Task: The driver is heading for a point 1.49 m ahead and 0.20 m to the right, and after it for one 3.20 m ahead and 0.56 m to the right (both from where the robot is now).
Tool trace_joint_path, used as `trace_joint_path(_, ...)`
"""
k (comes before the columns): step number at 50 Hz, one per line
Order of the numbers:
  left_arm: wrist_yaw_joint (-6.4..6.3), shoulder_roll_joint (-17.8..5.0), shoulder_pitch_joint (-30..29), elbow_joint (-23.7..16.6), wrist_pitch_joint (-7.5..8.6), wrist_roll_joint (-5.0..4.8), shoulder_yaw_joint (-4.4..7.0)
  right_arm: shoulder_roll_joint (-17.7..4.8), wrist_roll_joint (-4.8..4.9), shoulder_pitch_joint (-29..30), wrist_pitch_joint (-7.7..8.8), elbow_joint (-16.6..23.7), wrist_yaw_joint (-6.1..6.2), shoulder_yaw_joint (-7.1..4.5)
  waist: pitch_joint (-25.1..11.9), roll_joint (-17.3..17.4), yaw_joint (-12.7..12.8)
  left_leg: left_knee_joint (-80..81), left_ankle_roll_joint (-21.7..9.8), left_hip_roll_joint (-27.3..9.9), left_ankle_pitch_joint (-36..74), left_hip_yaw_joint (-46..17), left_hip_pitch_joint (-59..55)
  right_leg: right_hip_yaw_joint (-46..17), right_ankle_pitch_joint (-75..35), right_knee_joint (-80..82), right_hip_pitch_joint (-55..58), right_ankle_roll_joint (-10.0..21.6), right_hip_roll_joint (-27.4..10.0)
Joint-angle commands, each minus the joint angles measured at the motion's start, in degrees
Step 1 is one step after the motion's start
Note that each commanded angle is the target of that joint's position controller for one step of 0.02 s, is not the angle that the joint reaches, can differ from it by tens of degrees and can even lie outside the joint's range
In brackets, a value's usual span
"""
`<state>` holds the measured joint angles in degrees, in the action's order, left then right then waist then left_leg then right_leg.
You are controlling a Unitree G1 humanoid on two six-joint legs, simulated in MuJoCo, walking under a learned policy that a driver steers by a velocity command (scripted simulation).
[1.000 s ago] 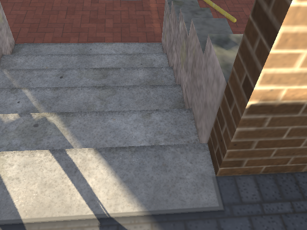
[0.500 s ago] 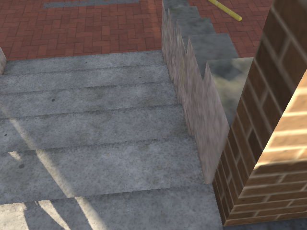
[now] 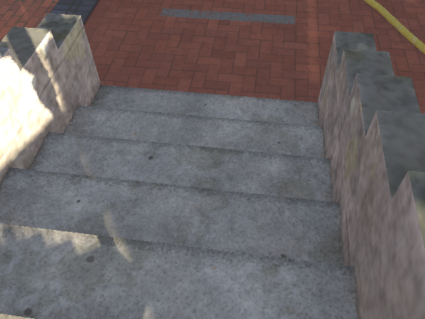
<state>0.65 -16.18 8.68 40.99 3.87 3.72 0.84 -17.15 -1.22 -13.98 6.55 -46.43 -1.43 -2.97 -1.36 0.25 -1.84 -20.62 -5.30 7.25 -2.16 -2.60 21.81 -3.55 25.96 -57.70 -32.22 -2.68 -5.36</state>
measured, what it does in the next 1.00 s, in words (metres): steps on the spot: right foot, then left foot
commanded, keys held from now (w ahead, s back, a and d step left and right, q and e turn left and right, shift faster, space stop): q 0.14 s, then no key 0.08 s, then e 0.78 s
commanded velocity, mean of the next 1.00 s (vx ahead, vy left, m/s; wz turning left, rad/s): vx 0.02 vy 0.00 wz -0.12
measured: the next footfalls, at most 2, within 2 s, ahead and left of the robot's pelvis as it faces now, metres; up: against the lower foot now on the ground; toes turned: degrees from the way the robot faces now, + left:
right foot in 0.22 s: +0.13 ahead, -0.15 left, +0.00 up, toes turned +8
left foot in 0.82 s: +0.06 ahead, +0.08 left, +0.00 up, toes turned -5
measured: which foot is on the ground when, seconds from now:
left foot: down 0.00-0.24, up 0.26-0.80, down 0.82-1.00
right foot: up 0.00-0.20, down 0.22-0.84, up 0.86-1.00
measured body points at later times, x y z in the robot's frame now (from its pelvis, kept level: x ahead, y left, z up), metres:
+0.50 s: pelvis +0.08 -0.08 +0.00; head +0.10 -0.09 +0.45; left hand +0.17 +0.18 -0.10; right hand +0.24 -0.33 -0.12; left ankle +0.01 +0.09 -0.70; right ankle +0.09 -0.15 -0.74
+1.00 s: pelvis +0.03 -0.01 +0.01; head +0.05 -0.01 +0.46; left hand +0.20 +0.26 -0.09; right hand +0.14 -0.30 -0.08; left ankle +0.02 +0.08 -0.74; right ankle +0.00 -0.14 -0.64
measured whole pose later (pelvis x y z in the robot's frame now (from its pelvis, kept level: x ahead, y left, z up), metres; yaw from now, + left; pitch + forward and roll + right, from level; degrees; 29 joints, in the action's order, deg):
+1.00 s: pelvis +0.03 -0.01 +0.01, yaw -11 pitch +3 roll +0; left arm 2.3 -19.4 13.7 44.6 3.8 4.1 3.5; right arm -15.9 -1.1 -9.5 5.7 -42.2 2.7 -0.7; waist -1.2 -0.5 0.2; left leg -14.9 -3.0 0.6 -9.9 5.8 8.1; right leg -4.9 18.7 -65.2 -33.9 -3.0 2.2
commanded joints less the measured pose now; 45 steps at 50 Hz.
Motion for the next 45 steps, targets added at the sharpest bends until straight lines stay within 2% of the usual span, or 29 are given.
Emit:
trace_joint_path(1,-0.1,-4.4,10.1,1.3,-1.96,-0.84,0.36,-10.0,-0.07,6.8,2.4,8.3,-0.51,-2.66,-5.9,2.2,4.1,8.1,-10.5,-13.6,4.8,-13.3,5.6,3.4,-5.8,5.9,12.4,-1.6,2.0)
trace_joint_path(3,-1.04,-5.1,7.1,1.6,-1.61,-0.91,-0.04,-9.4,-0.06,3.5,2.11,8.8,-0.68,-2.77,-6.1,2.4,1.1,6.4,-12.1,-16.2,2.1,-19.0,-1.2,1.8,-6.9,9.5,8.3,-1.6,2.0)
trace_joint_path(6,-2.19,-6.4,4.0,1.7,0.13,-1.04,-0.16,-8.3,0.56,1.8,1.29,10.0,-1.1,-2.71,-6.2,3.9,-0.8,3.3,-12.9,-18.7,-0.6,-24.7,-9.2,0.9,-5.0,15.1,4.3,-1.1,2.0)
trace_joint_path(8,-2.22,-6.5,3.7,2.1,0.66,-1.66,-0.33,-8.1,0.29,3.1,0.64,10.5,-1.13,-2.56,-5.9,3.9,-0.4,1.4,-12.2,-18.2,-0.4,-25.4,-9.8,2.3,-7.3,21.1,6.6,0.2,3.4)
trace_joint_path(10,-1.43,-6.3,4.1,1.9,1.25,-3.06,-0.43,-7.0,0.12,4.0,-0.05,9.8,-1.33,-1.9,-5.7,3.1,1.2,-1.5,-10.5,-16.4,3.1,-24.7,-7.2,4.3,-16.3,31.6,13.7,2.9,4.8)
trace_joint_path(11,-1.25,-6.8,4.1,1.6,1.69,-3.59,-0.37,-5.7,-0.02,2.9,-0.32,9.1,-1.59,-1.3,-6.5,2.9,1.5,-3.3,-8.5,-15.2,3.1,-24.2,-6.4,3.3,-22.3,34.6,17.3,5.6,3.6)
trace_joint_path(12,-1.24,-8.2,6.0,0.9,2.23,-3.9,-0.15,-3.3,-0.58,0.3,-0.89,8.4,-1.72,-0.23,-9.4,-0.5,1.6,-8.6,-3.9,-12.0,-2.7,-20.9,-4.8,-3.0,-34.0,37.7,23.8,11.6,-1.9)
trace_joint_path(13,-0.7,-13.8,2.4,-1.0,2.85,-3.57,0.98,0.0,-1.2,-2.2,-0.79,10.5,-1.53,0.65,-10.7,-13.4,-1.6,-17.8,5.6,-1.2,-22.8,-8.4,7.9,-22.4,-49.9,41.7,31.0,27.7,-17.2)
trace_joint_path(14,-0.07,-11.2,2.1,-0.5,2.9,-2.27,0.96,-6.1,-2.18,0.7,-1.39,8.8,-0.49,-1.31,-7.8,-4.7,1.6,-29.4,10.2,-5.2,-33.0,-9.1,13.1,-24.2,-40.1,41.1,30.1,26.5,-17.6)
trace_joint_path(15,0.68,-8.5,0.6,-0.6,3.25,-2.78,0.2,-6.2,-1.72,0.3,-2.09,7.6,0.51,-1.35,-6.7,-1.7,0.6,-33.5,12.3,-7.2,-29.7,-9.4,12.5,-19.4,-33.7,40.4,27.1,20.8,-13.1)
trace_joint_path(16,2.18,-2.8,-3.6,-1.5,3.7,-4.21,-1.85,-5.0,-0.87,-1.7,-2.6,5.2,0.85,-0.97,-5.7,-1.6,-1.5,-34.3,14.9,-8.8,-26.4,-10.6,10.5,-15.2,-31.6,38.5,23.4,14.5,-8.0)
trace_joint_path(17,-0.53,-4.0,5.6,1.7,0.82,-4.59,-0.55,-2.1,0.77,-5.5,-5.77,4.6,1.52,-0.37,-4.2,6.6,-1.2,-27.3,11.0,-4.8,-24.4,-4.9,3.7,-12.1,-63.3,36.8,24.9,12.9,-12.4)
trace_joint_path(18,-1.38,-8.3,10.2,4.3,-0.32,-3.96,0.56,-0.4,0.78,-5.1,-7.34,3.9,1.85,0.1,-4.1,0.7,-0.1,-27.0,9.8,-4.3,-22.0,-2.5,1.7,-8.0,-76.8,33.9,26.2,11.8,-8.5)
trace_joint_path(19,2.4,-9.1,-2.7,-0.5,2.9,-5.11,0.36,-2.5,-1.42,0.5,-4.29,6.5,0.12,0.09,-6.0,-12.7,-3.1,-31.2,14.6,-10.1,-21.4,-3.9,2.6,-6.5,-62.7,32.6,22.8,12.1,-3.3)
trace_joint_path(20,3.73,-5.7,-5.2,-2.0,3.84,-5.01,-0.28,-3.4,-1.3,-0.9,-3.83,4.3,-0.46,0.02,-7.8,-7.7,-2.9,-27.5,15.8,-10.8,-19.6,-2.5,0.7,-5.7,-55.5,32.1,21.3,11.5,-1.7)
trace_joint_path(21,4.43,-8.0,-1.7,-1.9,3.74,-4.31,0.76,-3.5,-0.88,-0.5,-3.89,3.5,-0.11,-0.07,-7.3,-6.7,-1.4,-25.1,16.5,-10.5,-17.0,-0.4,0.4,-7.7,-56.6,31.0,21.6,12.1,-2.0)
trace_joint_path(22,4.65,-11.8,2.0,-1.0,3.6,-4.37,2.54,-5.1,0.15,1.4,-3.81,3.5,0.86,-0.44,-6.4,-6.6,0.4,-24.5,16.5,-10.2,-16.6,1.5,2.4,-10.3,-60.1,30.4,24.3,12.4,-3.7)
trace_joint_path(23,4.69,-13.4,4.6,-0.8,3.54,-4.65,3.49,-6.0,0.81,3.0,-3.63,3.9,1.83,-0.58,-7.1,-6.7,1.5,-24.8,16.5,-10.3,-19.0,2.1,3.4,-13.2,-61.5,30.0,26.7,13.0,-5.5)
trace_joint_path(27,3.5,-11.2,9.0,-0.3,3.43,-4.43,3.95,-5.8,-0.88,6.3,-3.45,4.6,5.03,-0.52,-6.2,-8.0,4.8,-31.8,15.5,-11.7,-27.3,-0.1,9.6,-23.9,-44.3,33.2,30.1,21.3,-10.2)
trace_joint_path(29,2.65,-9.8,8.3,-1.1,3.86,-3.82,3.73,-5.4,-1.54,7.0,-3.23,4.6,5.75,-0.2,-5.5,-7.4,5.0,-36.9,14.4,-11.4,-30.2,-1.2,9.7,-25.2,-36.5,36.6,26.9,22.5,-10.1)
trace_joint_path(32,1.82,-9.6,5.1,-2.2,3.89,-3.36,3.64,-3.8,-1.8,6.5,-3.18,4.1,5.32,0.83,-4.3,-5.0,4.0,-30.1,13.3,-10.6,-27.6,0.5,6.4,-22.4,-31.6,39.4,23.3,21.1,-6.3)
trace_joint_path(36,1.92,-12.6,3.8,-3.2,3.15,-2.53,4.86,-4.5,-0.09,4.4,-3.34,3.0,3.77,1.4,-5.4,-5.6,4.4,-18.2,11.7,-7.5,-22.0,2.4,-0.6,-22.4,-28.4,40.3,21.4,20.7,-4.2)
trace_joint_path(39,2.26,-12.6,0.9,-3.3,1.91,-2.22,4.73,-6.0,1.47,0.8,-2.86,2.0,2.91,1.18,-5.3,-5.3,2.2,-4.4,8.7,-5.5,-11.8,3.1,-8.4,-23.9,-25.2,39.2,17.8,19.9,-3.2)
trace_joint_path(40,2.33,-12.5,1.4,-2.5,1.16,-2.25,4.68,-6.8,1.84,0.1,-2.68,2.2,3.18,0.88,-5.2,-4.5,1.4,0.4,7.0,-5.3,-8.0,3.7,-12.1,-24.8,-23.6,39.2,15.9,19.3,-2.7)
trace_joint_path(41,2.58,-10.9,1.9,-1.5,0.8,-1.51,4.17,-8.0,2.26,0.1,-2.06,2.9,3.66,0.63,-5.3,-4.8,1.3,1.7,3.5,-9.0,-1.9,2.0,-16.6,-24.6,-21.3,36.9,12.3,16.4,-1.8)
trace_joint_path(42,2.57,-6.5,4.4,-1.4,0.47,-1.19,2.78,-11.0,1.72,-2.6,-1.32,3.5,4.63,-0.06,-8.4,1.9,1.0,4.6,-6.4,-19.5,7.9,-7.9,-24.9,-20.0,-10.2,29.7,4.6,10.6,2.8)
trace_joint_path(43,2.11,-3.6,4.0,-4.0,1.23,0.06,2.0,-14.9,-0.02,1.0,-0.16,4.7,4.55,-1.4,-5.2,14.0,2.6,11.3,-20.8,-34.3,13.1,-24.3,-26.5,-6.8,2.8,18.2,-8.1,2.2,12.3)
trace_joint_path(44,1.68,-8.2,2.6,-1.9,0.88,0.99,3.02,-11.6,-1.7,4.1,0.23,5.5,4.97,-1.13,-2.3,4.7,1.7,13.7,-17.4,-33.8,3.9,-19.8,-22.2,-5.5,3.3,5.6,-8.6,1.1,6.5)
trace_joint_path(45,0.92,-9.6,4.7,-0.2,0.72,0.71,3.87,-8.7,-0.61,9.3,0.41,7.5,4.68,-0.46,-1.7,3.8,4.3,13.6,-11.5,-27.6,-2.9,-13.2,-17.8,-4.3,0.3,-0.9,-6.0,0.8,6.8)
